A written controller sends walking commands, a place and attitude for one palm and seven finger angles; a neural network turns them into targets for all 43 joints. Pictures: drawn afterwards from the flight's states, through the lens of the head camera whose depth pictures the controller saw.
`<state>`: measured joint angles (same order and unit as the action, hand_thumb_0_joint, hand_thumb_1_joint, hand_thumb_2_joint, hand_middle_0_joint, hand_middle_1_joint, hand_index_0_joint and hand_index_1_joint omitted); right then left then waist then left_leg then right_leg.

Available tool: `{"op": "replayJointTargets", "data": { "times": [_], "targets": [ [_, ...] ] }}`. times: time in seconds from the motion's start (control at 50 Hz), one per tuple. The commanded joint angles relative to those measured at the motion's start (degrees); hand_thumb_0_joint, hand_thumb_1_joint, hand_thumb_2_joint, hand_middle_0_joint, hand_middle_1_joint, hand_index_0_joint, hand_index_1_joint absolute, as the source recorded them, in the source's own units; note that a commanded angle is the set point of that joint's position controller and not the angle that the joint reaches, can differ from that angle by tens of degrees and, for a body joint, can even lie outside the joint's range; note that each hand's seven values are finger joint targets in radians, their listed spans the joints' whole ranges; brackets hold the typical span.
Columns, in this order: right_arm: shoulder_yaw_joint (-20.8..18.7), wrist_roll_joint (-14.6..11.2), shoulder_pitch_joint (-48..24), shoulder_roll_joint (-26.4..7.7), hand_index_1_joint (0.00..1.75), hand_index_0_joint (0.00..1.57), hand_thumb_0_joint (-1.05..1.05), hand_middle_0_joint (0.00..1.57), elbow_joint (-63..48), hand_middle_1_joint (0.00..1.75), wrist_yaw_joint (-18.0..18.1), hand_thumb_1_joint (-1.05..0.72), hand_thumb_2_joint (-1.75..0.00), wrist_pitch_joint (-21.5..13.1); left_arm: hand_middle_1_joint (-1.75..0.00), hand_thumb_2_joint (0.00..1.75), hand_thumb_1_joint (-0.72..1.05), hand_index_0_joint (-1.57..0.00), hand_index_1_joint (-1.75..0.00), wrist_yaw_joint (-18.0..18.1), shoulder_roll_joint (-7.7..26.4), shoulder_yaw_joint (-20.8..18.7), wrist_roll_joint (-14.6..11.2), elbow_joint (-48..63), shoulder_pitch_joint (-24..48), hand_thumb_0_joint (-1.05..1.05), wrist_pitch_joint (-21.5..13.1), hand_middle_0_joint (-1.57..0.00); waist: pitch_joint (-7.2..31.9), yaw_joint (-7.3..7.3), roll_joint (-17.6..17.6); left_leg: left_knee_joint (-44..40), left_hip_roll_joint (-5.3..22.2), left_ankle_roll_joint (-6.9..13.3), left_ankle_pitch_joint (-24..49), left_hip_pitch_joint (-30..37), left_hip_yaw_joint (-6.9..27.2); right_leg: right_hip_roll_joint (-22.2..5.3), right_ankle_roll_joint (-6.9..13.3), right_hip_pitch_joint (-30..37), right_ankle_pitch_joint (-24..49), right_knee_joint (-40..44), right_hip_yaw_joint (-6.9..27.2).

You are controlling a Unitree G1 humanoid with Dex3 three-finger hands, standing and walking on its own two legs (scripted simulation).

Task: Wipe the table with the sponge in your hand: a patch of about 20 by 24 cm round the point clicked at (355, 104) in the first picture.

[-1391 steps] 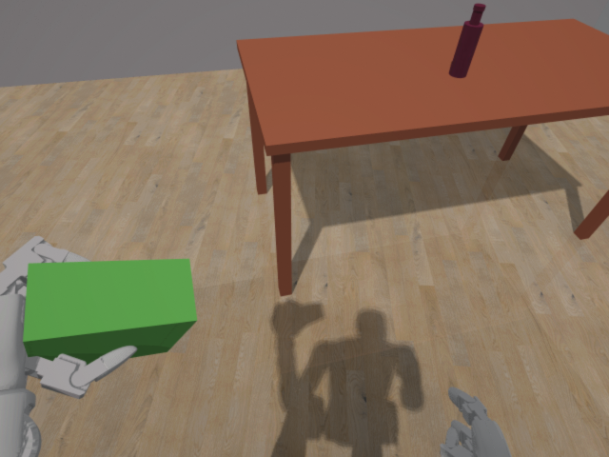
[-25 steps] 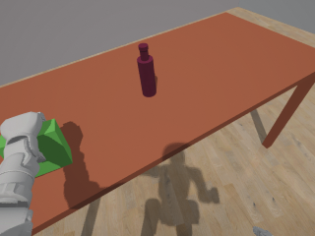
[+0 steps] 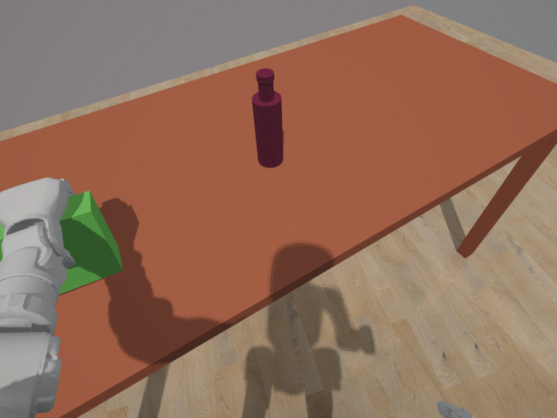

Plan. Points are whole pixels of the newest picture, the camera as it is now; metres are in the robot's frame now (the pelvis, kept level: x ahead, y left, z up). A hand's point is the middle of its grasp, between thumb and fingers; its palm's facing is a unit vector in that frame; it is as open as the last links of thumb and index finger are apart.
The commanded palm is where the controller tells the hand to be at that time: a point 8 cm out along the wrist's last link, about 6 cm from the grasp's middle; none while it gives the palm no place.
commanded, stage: slide back across to the first lane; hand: left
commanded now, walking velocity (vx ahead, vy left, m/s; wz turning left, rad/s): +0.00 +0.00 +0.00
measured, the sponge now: (68, 256) +0.36 +0.36 +0.01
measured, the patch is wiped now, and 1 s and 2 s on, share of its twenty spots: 1.00 1.00 1.00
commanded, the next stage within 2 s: wipe back along the first lane in 0.70 s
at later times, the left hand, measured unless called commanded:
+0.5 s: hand (21, 227) +0.38 +0.41 +0.07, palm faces -0.06 -0.04 -1.00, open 10.4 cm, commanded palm +0.33 +0.42 +0.12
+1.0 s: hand out of the picture +0.33 +0.45 +0.07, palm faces -0.06 -0.03 -1.00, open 10.4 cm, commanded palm +0.30 +0.43 +0.11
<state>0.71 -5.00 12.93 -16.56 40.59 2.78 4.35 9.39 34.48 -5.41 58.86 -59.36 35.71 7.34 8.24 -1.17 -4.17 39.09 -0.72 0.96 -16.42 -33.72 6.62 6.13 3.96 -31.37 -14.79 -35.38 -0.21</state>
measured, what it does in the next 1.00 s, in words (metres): shifts its weight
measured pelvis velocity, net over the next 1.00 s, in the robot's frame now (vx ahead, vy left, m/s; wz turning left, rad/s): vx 0.05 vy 0.07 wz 0.01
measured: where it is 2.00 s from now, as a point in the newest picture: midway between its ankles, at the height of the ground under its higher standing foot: outside the picture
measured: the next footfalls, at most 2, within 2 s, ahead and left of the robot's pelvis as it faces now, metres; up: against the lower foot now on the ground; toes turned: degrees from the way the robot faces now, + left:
none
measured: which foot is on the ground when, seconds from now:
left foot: down 0.00-1.00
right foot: down 0.00-1.00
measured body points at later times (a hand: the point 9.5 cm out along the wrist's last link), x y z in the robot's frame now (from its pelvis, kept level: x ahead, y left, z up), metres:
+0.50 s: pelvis +0.03 +0.05 +0.01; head +0.04 +0.04 +0.46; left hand +0.38 +0.41 +0.12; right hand +0.15 -0.21 -0.10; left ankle +0.03 +0.13 -0.72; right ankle +0.02 -0.08 -0.72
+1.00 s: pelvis +0.05 +0.07 +0.01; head +0.07 +0.07 +0.46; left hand +0.33 +0.45 +0.12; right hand +0.23 -0.17 -0.09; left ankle +0.03 +0.13 -0.72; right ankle +0.02 -0.08 -0.72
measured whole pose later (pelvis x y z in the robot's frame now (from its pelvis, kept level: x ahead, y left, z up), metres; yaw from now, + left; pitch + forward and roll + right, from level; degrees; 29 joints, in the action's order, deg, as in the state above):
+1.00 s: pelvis +0.05 +0.07 +0.01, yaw +1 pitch +7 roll -3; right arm 0.4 -3.7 8.1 -15.6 37.5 1.5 6.0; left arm 5.4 33.2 -7.1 55.7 -27.3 11.7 11.5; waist 6.3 3.4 -3.8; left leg 33.3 -4.4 4.5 -17.2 -22.6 5.3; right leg 2.0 0.0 -17.8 -14.8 -25.3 1.4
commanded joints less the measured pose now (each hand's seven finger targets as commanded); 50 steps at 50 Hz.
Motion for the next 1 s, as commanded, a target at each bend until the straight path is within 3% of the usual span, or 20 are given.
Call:
{"op": "replayJointTargets", "data": {
  "times": [0.0, 0.06, 0.1, 0.14, 0.16, 0.22, 0.26, 0.34, 0.4, 0.46, 0.48, 0.56, 0.6, 0.64, 0.7, 0.8, 0.86, 0.9, 0.96, 0.98],
  "targets": [
    [-2.9, 0.3, -0.2, -8.0, 0.30, 0.20, 0.00, 0.20, -5.9, 0.30, 0.7, -0.90, -0.90, -1.7, -1.60, 1.30, 0.10, -1.20, -1.60, 2.7, 19.1, -0.5, 4.1, 2.7, 15.8, 0.00, 3.0, -1.20, 9.8, -0.69, 2.6, -4.3, -1.8, 2.9, 0.2, 1.0, -4.8, -4.1, -1.6, 9.2, 1.3, 8.2, 3.7],
    [-3.2, 0.5, -0.9, -7.7, 0.30, 0.20, 0.00, 0.20, -7.1, 0.30, 0.6, -0.90, -0.90, -1.5, -1.60, 1.30, 0.10, -1.20, -1.60, 2.5, 20.0, -2.8, 3.7, 5.9, 13.8, 0.00, 2.2, -1.20, 14.1, 1.14, 2.2, -4.9, -1.7, 2.9, 3.8, 3.6, -4.7, -3.9, -1.2, 12.4, 5.5, 7.7, 3.3],
    [-3.2, 0.4, -0.8, -7.6, 0.30, 0.20, 0.00, 0.20, -7.3, 0.30, 0.5, -0.90, -0.90, -1.3, -1.60, 1.30, 0.10, -1.20, -1.60, 2.7, 18.9, -2.3, 3.0, 6.8, 12.6, 0.00, 2.3, -1.20, 13.2, 1.07, 3.1, -5.4, -1.8, 2.9, 3.8, 4.0, -4.9, -3.8, -1.4, 12.9, 5.5, 7.9, 2.6],
    [-3.1, 0.3, -1.6, -7.8, 0.30, 0.20, 0.00, 0.20, -7.5, 0.30, 0.5, -0.90, -0.90, -1.2, -1.60, 1.30, 0.10, -1.20, -1.60, 3.0, 20.5, -3.6, 2.6, 7.9, 12.7, 0.00, 2.4, -1.20, 12.0, 1.26, 3.6, -6.1, -1.8, 3.0, 2.7, 4.1, -4.9, -3.8, -1.5, 13.0, 3.5, 8.7, 2.7],
    [-3.1, 0.4, -2.2, -7.8, 0.30, 0.20, 0.00, 0.20, -7.7, 0.30, 0.6, -0.90, -0.90, -1.2, -1.60, 1.30, 0.10, -1.20, -1.60, 3.1, 22.1, -5.4, 2.5, 8.8, 12.3, 0.00, 2.4, -1.20, 12.3, 2.12, 3.3, -6.6, -1.9, 3.0, 3.7, 4.5, -4.6, -3.7, -1.2, 13.8, 4.2, 8.7, 2.6],
    [-3.1, 0.3, -2.5, -7.9, 0.30, 0.20, 0.00, 0.20, -7.5, 0.30, 0.5, -0.90, -0.90, -1.1, -1.60, 1.30, 0.10, -1.20, -1.60, 3.0, 22.1, -5.0, 3.1, 9.4, 11.6, 0.00, 3.2, -1.20, 10.4, 2.07, 3.4, -7.6, -1.8, 3.0, 3.7, 5.7, -4.3, -3.6, -1.2, 13.3, 3.0, 9.0, 1.7],
    [-3.2, 0.3, -3.5, -7.7, 0.30, 0.20, 0.00, 0.20, -7.9, 0.30, 0.3, -0.90, -0.90, -1.2, -1.60, 1.30, 0.10, -1.20, -1.60, 2.6, 22.1, -6.1, 2.6, 11.3, 8.9, 0.00, 3.5, -1.20, 12.1, 3.61, 1.3, -8.3, -1.8, 2.8, 6.4, 7.7, -4.2, -3.5, -0.6, 15.0, 5.2, 8.8, 1.5],
    [-3.3, 0.2, -4.4, -7.8, 0.30, 0.20, 0.00, 0.20, -8.7, 0.30, -0.1, -0.90, -0.90, -1.0, -1.60, 1.30, 0.10, -1.20, -1.60, 1.2, 19.1, -4.4, 1.5, 14.6, 4.2, 0.00, 4.6, -1.20, 10.6, 3.41, 1.8, -9.0, -1.6, 2.8, 8.5, 10.1, -3.8, -3.3, -0.5, 15.3, 7.0, 9.3, 0.5],
    [-3.3, 0.2, -4.8, -8.0, 0.30, 0.20, 0.00, 0.20, -8.8, 0.30, -0.1, -0.90, -0.90, -1.0, -1.60, 1.30, 0.10, -1.20, -1.60, 0.1, 18.7, -4.5, 1.7, 17.3, 2.2, 0.00, 4.6, -1.20, 10.2, 3.47, 1.1, -9.4, -1.1, 2.7, 11.2, 12.5, -3.1, -3.0, -0.1, 14.5, 8.0, 9.2, -0.2],
    [-3.3, 0.3, -6.1, -7.8, 0.30, 0.20, 0.00, 0.20, -9.7, 0.30, -0.4, -0.90, -0.90, -0.6, -1.60, 1.30, 0.10, -1.20, -1.60, -0.7, 18.3, -5.7, 1.0, 20.5, -2.3, 0.00, 4.9, -1.20, 9.7, 4.97, -0.2, -10.1, -0.9, 2.2, 14.5, 13.8, -2.2, -2.8, 0.6, 15.1, 9.2, 9.2, -0.7],
    [-3.3, 0.5, -6.0, -7.7, 0.30, 0.20, 0.00, 0.20, -9.9, 0.30, -0.5, -0.90, -0.90, -0.7, -1.60, 1.30, 0.10, -1.20, -1.60, -0.8, 16.9, -4.5, 0.7, 22.5, -2.4, 0.00, 4.9, -1.20, 10.0, 4.37, -0.4, -9.7, -0.7, 2.2, 16.0, 15.0, -2.3, -2.8, 0.5, 15.3, 10.6, 9.0, -0.9],
    [-3.4, 0.7, -7.4, -7.9, 0.30, 0.20, 0.00, 0.20, -10.3, 0.30, -0.7, -0.90, -0.90, -0.1, -1.60, 1.30, 0.10, -1.20, -1.60, -1.2, 19.7, -8.7, -0.5, 25.8, -7.5, 0.00, 5.7, -1.20, 10.4, 5.80, 0.7, -9.8, -0.7, 1.8, 19.9, 15.5, -2.1, -3.0, 0.6, 17.9, 14.0, 9.1, -0.6],
    [-3.4, 0.8, -7.6, -7.6, 0.30, 0.20, 0.00, 0.20, -10.6, 0.30, -0.8, -0.90, -0.90, 0.1, -1.60, 1.30, 0.10, -1.20, -1.60, -1.5, 18.5, -8.0, -1.1, 27.8, -9.4, 0.00, 6.1, -1.20, 10.2, 5.76, -0.2, -9.9, -0.6, 1.5, 22.2, 16.7, -1.9, -3.0, 0.5, 18.2, 15.1, 9.1, -1.0],
    [-3.4, 0.9, -7.8, -7.8, 0.30, 0.20, 0.00, 0.20, -10.5, 0.30, -0.6, -0.90, -0.90, 0.1, -1.60, 1.30, 0.10, -1.20, -1.60, -2.0, 19.7, -8.9, -1.8, 29.1, -9.1, 0.00, 6.4, -1.20, 10.5, 5.30, 1.0, -9.8, -0.5, 1.6, 22.9, 17.4, -1.8, -3.0, 0.4, 18.9, 16.2, 9.6, -0.8],
    [-3.3, 1.0, -7.9, -7.9, 0.30, 0.20, 0.00, 0.20, -10.3, 0.30, -0.5, -0.90, -0.90, 0.1, -1.60, 1.30, 0.10, -1.20, -1.60, -3.2, 19.8, -8.5, -1.4, 30.7, -9.0, 0.00, 6.1, -1.20, 10.0, 4.99, -0.7, -9.7, -0.3, 1.3, 25.9, 19.1, -1.1, -3.0, 0.6, 18.2, 16.5, 9.8, -1.1],
    [-3.7, 1.2, -7.7, -7.7, 0.30, 0.20, 0.00, 0.20, -10.4, 0.30, -0.4, -0.90, -0.90, -0.5, -1.60, 1.30, 0.10, -1.20, -1.60, -5.3, 13.5, -3.8, -1.4, 34.3, -11.7, 0.00, 4.5, -1.20, 10.1, 3.77, -1.4, -8.6, 0.7, 0.9, 31.0, 23.2, 0.5, -2.8, 0.4, 15.0, 15.7, 10.5, -1.5],
    [-3.7, 1.4, -8.3, -7.7, 0.30, 0.20, 0.00, 0.20, -10.4, 0.30, -0.4, -0.90, -0.90, -0.7, -1.60, 1.30, 0.10, -1.20, -1.60, -5.5, 12.1, -3.3, -1.7, 37.2, -13.4, 0.00, 3.6, -1.20, 10.9, 4.04, -2.0, -8.6, 0.8, 0.8, 31.3, 23.9, 0.8, -2.8, 0.6, 15.2, 15.7, 10.6, -1.2],
    [-3.7, 1.5, -8.2, -7.7, 0.30, 0.20, 0.00, 0.20, -10.3, 0.30, -0.5, -0.90, -0.90, -0.7, -1.60, 1.30, 0.10, -1.20, -1.60, -5.3, 11.4, -3.5, -2.2, 36.3, -16.3, 0.00, 3.9, -1.20, 10.1, 4.07, 0.3, -8.6, 0.7, 0.8, 29.4, 22.8, 0.6, -2.8, 0.5, 15.4, 15.4, 10.5, -1.4],
    [-3.5, 1.5, -9.3, -7.9, 0.30, 0.20, 0.00, 0.20, -10.5, 0.30, -0.7, -0.90, -0.90, -0.6, -1.60, 1.30, 0.10, -1.20, -1.60, -4.9, 11.8, -4.5, -3.3, 39.1, -18.0, 0.00, 4.2, -1.20, 10.0, 4.72, -0.2, -9.2, 0.9, 0.4, 28.8, 22.0, 1.0, -2.9, 0.6, 16.4, 15.0, 10.2, -1.5],
    [-3.5, 1.5, -9.4, -7.5, 0.30, 0.20, 0.00, 0.20, -10.9, 0.30, -0.7, -0.90, -0.90, -0.7, -1.60, 1.30, 0.10, -1.20, -1.60, -4.8, 9.6, -2.7, -3.6, 39.4, -18.5, 0.00, 4.5, -1.20, 9.7, 4.50, -0.1, -9.1, 0.8, 0.6, 28.2, 22.2, 1.1, -2.8, 0.4, 16.0, 14.3, 10.1, -1.8]
  ]
}}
